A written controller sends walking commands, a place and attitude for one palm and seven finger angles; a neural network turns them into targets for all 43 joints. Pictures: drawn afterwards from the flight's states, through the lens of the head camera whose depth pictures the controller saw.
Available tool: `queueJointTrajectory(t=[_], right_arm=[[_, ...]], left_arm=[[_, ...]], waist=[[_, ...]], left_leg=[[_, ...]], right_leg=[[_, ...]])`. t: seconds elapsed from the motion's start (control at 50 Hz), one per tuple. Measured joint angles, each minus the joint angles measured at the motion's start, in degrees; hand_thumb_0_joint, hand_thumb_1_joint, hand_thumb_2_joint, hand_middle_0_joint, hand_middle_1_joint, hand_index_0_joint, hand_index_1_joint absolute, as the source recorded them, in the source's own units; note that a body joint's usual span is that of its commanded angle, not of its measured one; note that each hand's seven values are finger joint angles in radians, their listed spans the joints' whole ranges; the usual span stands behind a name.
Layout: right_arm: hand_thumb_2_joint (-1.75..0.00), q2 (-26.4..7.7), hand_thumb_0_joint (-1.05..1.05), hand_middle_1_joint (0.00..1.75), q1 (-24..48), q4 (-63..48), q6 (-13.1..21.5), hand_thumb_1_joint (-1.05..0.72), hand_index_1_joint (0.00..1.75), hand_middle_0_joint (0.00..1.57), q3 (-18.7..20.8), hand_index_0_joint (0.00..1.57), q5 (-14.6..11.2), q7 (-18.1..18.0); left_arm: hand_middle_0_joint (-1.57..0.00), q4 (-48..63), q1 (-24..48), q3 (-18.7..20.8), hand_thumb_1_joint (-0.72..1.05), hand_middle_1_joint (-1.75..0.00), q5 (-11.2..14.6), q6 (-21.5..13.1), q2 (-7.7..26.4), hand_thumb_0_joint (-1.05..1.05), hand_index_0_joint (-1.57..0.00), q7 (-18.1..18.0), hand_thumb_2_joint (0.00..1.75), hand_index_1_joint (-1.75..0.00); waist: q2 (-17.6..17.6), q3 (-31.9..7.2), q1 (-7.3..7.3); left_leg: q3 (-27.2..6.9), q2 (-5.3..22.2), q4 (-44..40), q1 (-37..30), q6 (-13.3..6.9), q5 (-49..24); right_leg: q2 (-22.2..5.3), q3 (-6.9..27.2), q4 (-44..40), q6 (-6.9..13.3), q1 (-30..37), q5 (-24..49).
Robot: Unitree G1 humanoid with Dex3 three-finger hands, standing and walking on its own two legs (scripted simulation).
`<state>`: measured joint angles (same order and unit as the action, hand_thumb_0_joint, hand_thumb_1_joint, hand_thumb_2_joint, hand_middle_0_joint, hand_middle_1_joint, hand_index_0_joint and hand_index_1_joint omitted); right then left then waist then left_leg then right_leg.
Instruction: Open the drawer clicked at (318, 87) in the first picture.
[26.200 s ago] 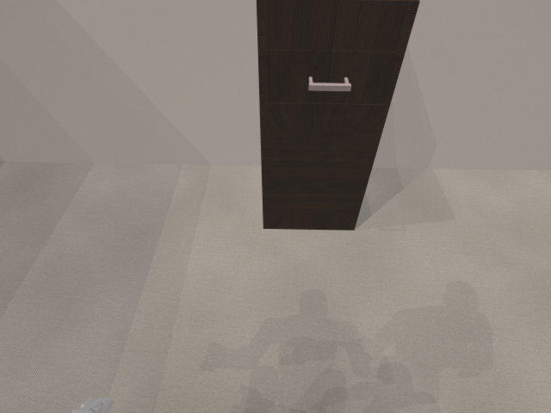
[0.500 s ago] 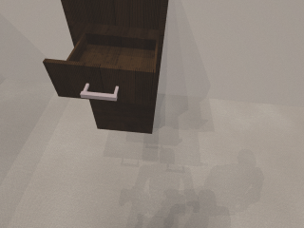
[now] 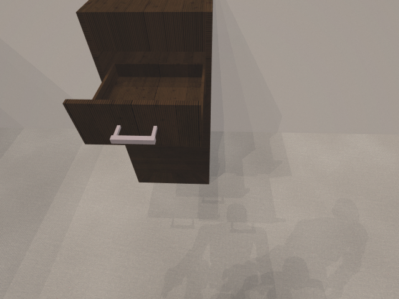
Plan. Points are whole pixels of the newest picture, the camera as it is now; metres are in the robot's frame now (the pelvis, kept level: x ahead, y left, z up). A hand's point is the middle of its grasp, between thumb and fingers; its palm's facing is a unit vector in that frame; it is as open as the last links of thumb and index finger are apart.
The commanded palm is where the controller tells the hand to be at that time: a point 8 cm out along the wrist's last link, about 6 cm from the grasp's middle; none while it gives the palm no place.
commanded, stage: let the arm hang, fingers relaxed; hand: left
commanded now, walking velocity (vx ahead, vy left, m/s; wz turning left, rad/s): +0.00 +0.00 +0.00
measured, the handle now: (134, 134) +0.55 +0.23 -0.02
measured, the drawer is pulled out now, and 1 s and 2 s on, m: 0.30 0.30 0.30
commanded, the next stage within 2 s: look to check the result in 0.26 s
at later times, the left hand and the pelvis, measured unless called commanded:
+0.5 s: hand out of the picture +0.03 +0.18 -0.17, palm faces +0.00 -0.97 -0.25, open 7.4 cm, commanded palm none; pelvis +0.01 -0.02 +0.00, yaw +0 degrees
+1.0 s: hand out of the picture +0.10 +0.20 -0.16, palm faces -0.01 -0.95 -0.32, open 7.4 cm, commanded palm none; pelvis +0.02 -0.03 +0.00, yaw +0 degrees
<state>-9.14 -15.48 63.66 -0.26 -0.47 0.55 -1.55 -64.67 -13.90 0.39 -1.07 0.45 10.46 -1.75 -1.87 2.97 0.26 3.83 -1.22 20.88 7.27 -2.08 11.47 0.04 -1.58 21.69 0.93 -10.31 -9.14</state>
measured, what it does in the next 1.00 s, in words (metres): stands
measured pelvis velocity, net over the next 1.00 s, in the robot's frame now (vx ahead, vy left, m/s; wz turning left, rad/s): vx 0.02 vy -0.03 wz -0.01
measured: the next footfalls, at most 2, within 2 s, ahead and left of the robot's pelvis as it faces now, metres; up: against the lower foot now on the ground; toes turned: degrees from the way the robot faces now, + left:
none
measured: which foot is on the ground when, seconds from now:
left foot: down 0.00-1.00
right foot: down 0.00-1.00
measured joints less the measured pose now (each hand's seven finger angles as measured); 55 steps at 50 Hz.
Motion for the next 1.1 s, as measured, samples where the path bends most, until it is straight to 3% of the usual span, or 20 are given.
queueJointTrajectory(t=[0.14,0.28,1.1], right_arm=[[-0.90,0.4,0.01,0.30,-0.3,0.7,0.1,-0.91,0.30,0.20,0.4,0.20,0.1,-0.1],[-0.90,0.3,0.01,0.30,-1.0,1.3,0.3,-0.91,0.30,0.20,0.7,0.20,0.0,-0.5],[-0.90,-7.4,0.01,0.30,7.0,0.0,0.3,-0.91,0.30,0.20,1.4,0.21,0.2,0.3]], left_arm=[[-0.20,-0.1,0.9,-0.1,0.91,-0.30,-0.1,-0.4,-1.8,0.00,-0.20,0.1,0.90,-0.30],[-0.20,-0.7,0.8,0.3,0.91,-0.30,0.0,-0.7,-1.5,0.00,-0.20,0.0,0.90,-0.30],[-0.20,0.2,7.9,1.3,0.90,-0.30,0.1,-1.6,5.6,0.00,-0.20,0.8,0.90,-0.30]], waist=[[0.7,0.2,0.30],[1.1,0.7,0.48],[0.5,0.9,0.58]], left_leg=[[0.0,0.4,-0.1,0.3,0.4,0.1],[-0.3,1.0,-0.1,0.0,1.0,0.4],[-0.5,2.8,-3.5,-3.0,2.8,0.2]], right_leg=[[0.4,0.0,0.0,0.4,-0.4,-0.1],[1.0,-0.3,-0.5,1.0,0.1,-0.2],[3.0,-0.5,-4.0,2.6,3.1,0.0]])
